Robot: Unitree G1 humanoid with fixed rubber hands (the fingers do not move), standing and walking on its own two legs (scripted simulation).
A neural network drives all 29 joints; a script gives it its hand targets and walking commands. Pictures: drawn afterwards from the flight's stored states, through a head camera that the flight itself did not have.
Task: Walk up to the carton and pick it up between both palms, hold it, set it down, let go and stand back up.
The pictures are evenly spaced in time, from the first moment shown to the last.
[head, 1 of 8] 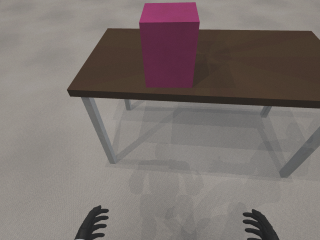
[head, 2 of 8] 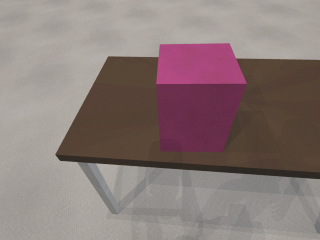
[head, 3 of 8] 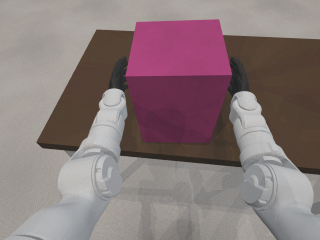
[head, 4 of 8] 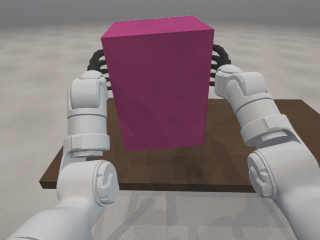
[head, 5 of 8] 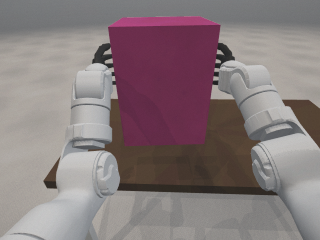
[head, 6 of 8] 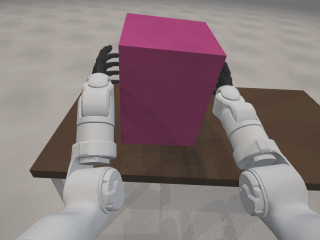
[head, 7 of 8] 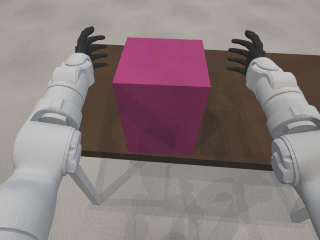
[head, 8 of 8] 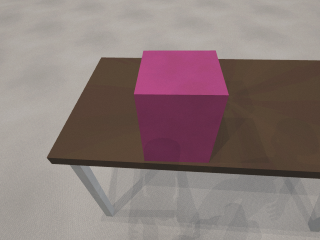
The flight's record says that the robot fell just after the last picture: no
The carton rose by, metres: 0.23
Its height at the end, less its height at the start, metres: +0.00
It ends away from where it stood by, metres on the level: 0.04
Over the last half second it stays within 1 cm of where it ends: yes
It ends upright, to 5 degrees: yes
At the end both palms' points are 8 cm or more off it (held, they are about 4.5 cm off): yes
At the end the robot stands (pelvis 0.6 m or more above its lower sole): yes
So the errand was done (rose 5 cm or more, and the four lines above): yes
